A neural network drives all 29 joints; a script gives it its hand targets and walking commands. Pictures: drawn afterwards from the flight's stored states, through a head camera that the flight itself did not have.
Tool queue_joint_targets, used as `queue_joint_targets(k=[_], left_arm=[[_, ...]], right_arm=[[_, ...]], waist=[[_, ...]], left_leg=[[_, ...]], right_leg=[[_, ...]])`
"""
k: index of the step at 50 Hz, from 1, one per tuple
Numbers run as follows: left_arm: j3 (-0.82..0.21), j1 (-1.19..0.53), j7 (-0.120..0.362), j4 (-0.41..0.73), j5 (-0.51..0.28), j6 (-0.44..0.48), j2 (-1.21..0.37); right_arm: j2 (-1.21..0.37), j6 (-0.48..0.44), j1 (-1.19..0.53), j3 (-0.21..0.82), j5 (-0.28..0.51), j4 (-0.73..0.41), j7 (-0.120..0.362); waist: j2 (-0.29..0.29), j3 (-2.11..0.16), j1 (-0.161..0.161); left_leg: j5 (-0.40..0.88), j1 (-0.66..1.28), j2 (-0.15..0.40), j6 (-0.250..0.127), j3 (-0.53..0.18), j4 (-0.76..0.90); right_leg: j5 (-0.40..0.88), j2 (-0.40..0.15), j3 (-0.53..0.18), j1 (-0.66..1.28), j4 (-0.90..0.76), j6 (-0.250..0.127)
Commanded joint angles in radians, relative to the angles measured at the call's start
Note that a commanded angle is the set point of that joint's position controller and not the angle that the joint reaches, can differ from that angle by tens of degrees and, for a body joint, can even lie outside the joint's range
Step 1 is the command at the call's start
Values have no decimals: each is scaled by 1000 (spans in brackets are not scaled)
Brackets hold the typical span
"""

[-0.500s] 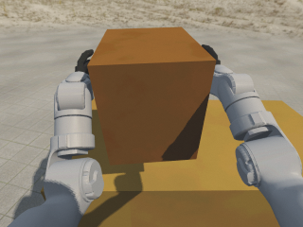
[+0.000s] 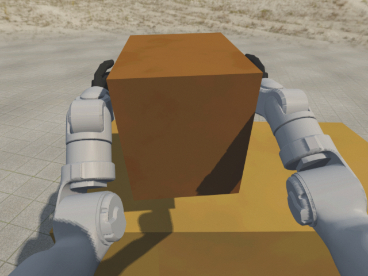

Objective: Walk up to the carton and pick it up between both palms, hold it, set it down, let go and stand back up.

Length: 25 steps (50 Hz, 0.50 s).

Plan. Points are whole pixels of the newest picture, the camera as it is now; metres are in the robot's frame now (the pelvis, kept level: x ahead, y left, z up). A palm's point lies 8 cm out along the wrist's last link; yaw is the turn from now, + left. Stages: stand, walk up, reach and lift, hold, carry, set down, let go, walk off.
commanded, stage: hold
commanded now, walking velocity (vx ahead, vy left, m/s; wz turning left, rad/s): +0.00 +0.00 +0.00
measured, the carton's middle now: (181, 109) +0.40 +0.00 +0.26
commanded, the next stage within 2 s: set down in 0.80 s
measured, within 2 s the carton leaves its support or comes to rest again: neither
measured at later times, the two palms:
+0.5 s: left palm (100, 95) +0.36 +0.17 +0.30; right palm (256, 88) +0.37 -0.15 +0.32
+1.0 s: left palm (99, 91) +0.36 +0.17 +0.31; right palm (257, 87) +0.36 -0.15 +0.32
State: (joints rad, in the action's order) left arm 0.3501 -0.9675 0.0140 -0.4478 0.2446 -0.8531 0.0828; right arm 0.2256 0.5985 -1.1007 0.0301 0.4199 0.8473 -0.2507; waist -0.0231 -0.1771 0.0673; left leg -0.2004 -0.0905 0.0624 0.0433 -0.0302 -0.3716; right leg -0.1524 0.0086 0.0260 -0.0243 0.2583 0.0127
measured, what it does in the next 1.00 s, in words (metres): stands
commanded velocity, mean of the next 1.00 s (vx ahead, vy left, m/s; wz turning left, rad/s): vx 0.00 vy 0.00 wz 0.00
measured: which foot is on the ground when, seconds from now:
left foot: down 0.00-1.00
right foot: down 0.00-1.00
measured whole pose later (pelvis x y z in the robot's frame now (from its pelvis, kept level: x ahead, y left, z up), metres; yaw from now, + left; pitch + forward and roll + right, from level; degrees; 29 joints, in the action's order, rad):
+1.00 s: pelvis +0.00 +0.00 +0.00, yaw +1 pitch -5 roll -1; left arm 0.36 -0.99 0.01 -0.43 0.23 -0.83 0.10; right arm 0.20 0.56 -1.09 -0.01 0.39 0.81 -0.26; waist -0.04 -0.16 0.10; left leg -0.19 -0.09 0.06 0.04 -0.05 -0.37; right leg -0.15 0.01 0.04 -0.01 0.26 0.01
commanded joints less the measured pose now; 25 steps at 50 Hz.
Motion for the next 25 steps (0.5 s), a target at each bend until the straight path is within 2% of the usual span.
queue_joint_targets(k=[1,25], left_arm=[[-355,-708,146,102,-187,72,-599],[-346,-706,149,84,-185,73,-602]], right_arm=[[-673,-24,-788,175,151,-335,122],[-672,-23,-789,168,147,-321,120]], waist=[[57,-259,4],[59,-246,7]], left_leg=[[245,35,-107,18,27,35],[225,27,-108,15,27,40]], right_leg=[[168,90,-24,74,-11,26],[156,87,-23,74,-13,26]])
